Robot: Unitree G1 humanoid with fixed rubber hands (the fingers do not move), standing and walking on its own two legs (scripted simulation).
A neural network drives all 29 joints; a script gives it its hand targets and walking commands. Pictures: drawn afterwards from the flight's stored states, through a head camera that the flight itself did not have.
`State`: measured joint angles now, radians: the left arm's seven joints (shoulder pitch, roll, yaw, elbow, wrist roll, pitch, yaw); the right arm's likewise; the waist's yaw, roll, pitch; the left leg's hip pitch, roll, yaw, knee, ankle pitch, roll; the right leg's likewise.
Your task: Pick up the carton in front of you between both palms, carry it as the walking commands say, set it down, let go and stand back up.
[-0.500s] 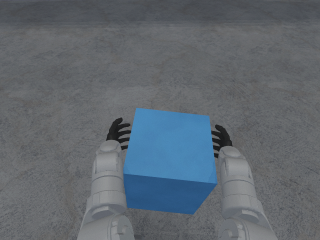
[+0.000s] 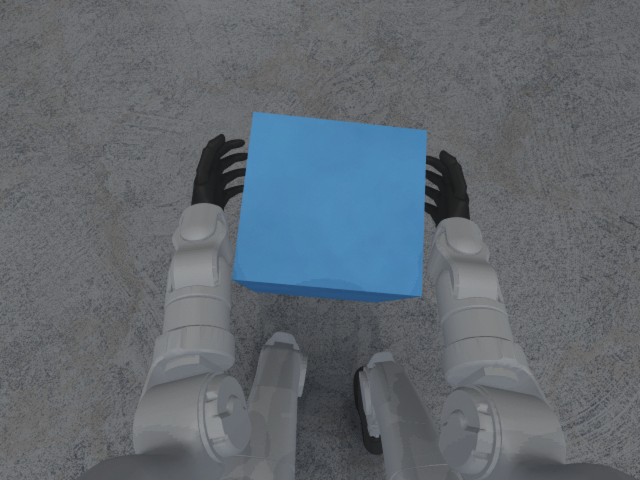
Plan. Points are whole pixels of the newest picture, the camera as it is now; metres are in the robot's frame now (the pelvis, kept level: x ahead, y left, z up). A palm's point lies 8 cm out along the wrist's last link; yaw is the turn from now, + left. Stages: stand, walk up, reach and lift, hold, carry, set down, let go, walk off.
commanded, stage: set down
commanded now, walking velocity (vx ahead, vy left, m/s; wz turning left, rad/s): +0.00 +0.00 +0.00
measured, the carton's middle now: (326, 225) +0.41 +0.04 -0.15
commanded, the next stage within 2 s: none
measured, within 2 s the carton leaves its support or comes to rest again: neither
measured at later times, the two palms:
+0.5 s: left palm (229, 220) +0.43 +0.20 -0.23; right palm (408, 219) +0.45 -0.10 -0.22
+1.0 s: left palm (237, 234) +0.44 +0.22 -0.38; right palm (381, 228) +0.48 -0.08 -0.39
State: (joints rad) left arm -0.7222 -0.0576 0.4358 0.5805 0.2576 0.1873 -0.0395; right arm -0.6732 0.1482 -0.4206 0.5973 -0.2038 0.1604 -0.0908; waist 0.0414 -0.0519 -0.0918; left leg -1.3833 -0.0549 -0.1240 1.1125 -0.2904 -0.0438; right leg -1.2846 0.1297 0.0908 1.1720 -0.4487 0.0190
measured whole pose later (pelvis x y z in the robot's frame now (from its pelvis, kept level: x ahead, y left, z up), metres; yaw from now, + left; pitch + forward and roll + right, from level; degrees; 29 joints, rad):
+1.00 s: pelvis -0.04 +0.00 -0.24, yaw -4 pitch +45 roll -2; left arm -1.15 0.11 0.47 0.76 0.13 0.20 0.06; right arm -1.25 -0.10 -0.26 0.95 -0.06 0.17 -0.16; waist 0.11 -0.07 0.07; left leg -2.29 -0.10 -0.12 1.94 -0.43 -0.10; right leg -2.20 0.22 0.05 2.03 -0.63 0.07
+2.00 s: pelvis -0.05 +0.00 -0.28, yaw -4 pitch +39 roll +1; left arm -1.26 0.21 0.54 0.99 0.15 0.12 -0.04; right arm -1.42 -0.16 -0.27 1.14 -0.15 0.12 -0.07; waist 0.12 -0.05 0.25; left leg -2.30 -0.03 -0.06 2.08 -0.46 -0.07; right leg -2.23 0.19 0.03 2.18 -0.62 0.04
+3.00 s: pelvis -0.03 +0.01 -0.19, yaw -2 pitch +44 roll -1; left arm -1.02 0.27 0.32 0.86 -0.11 0.09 0.05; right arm -1.18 -0.24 -0.16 0.94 0.01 0.14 -0.12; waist 0.11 -0.05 -0.02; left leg -2.14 -0.02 -0.03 1.80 -0.44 -0.03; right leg -2.05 0.08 0.02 1.89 -0.61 0.02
